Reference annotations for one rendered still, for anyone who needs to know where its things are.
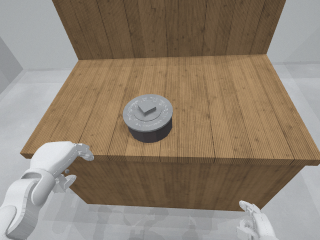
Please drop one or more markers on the knob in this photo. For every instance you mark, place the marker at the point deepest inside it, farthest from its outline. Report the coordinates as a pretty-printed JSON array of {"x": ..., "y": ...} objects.
[{"x": 147, "y": 107}]

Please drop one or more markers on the pot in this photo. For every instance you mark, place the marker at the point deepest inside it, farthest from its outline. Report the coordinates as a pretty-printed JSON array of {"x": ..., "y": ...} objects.
[{"x": 153, "y": 136}]

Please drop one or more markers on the right robot hand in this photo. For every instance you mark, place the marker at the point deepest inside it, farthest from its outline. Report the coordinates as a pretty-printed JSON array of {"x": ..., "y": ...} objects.
[{"x": 259, "y": 227}]

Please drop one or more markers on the left robot forearm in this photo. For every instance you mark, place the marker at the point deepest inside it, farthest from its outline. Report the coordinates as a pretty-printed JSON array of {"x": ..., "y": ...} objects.
[{"x": 23, "y": 200}]

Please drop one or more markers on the table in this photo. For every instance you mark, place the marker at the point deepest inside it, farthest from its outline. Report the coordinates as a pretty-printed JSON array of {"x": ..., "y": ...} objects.
[{"x": 236, "y": 134}]

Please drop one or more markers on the left robot hand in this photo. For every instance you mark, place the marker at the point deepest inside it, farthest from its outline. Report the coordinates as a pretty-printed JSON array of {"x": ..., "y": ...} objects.
[{"x": 55, "y": 157}]

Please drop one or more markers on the lid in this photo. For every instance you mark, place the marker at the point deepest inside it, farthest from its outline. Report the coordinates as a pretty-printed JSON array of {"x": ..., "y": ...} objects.
[{"x": 136, "y": 120}]

